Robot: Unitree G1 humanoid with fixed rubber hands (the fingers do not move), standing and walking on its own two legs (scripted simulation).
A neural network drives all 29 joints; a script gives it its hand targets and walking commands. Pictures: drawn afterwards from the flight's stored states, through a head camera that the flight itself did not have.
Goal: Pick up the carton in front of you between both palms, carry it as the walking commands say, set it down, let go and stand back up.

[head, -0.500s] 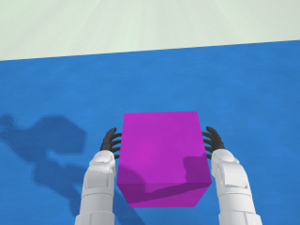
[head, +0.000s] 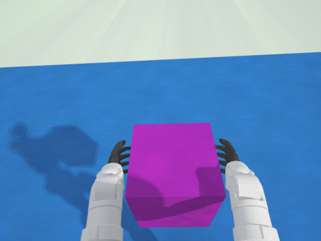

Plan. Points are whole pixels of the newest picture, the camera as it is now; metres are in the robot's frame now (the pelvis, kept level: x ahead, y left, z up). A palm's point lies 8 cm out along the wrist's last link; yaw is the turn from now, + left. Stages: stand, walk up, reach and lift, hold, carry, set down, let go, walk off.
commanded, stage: hold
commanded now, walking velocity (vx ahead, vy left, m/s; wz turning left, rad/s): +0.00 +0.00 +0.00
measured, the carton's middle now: (172, 177) +0.30 +0.00 -0.03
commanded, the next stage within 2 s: set down in 0.28 s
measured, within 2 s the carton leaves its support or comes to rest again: neither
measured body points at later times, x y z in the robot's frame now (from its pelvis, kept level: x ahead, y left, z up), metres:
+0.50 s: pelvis -0.01 -0.01 -0.01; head -0.07 -0.02 +0.44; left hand +0.30 +0.15 +0.04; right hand +0.31 -0.16 +0.04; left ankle +0.02 +0.11 -0.74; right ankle +0.05 -0.11 -0.74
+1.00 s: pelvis -0.02 +0.00 -0.08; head +0.19 -0.02 +0.31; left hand +0.37 +0.14 -0.17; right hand +0.38 -0.17 -0.17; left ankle +0.02 +0.11 -0.74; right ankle +0.05 -0.12 -0.74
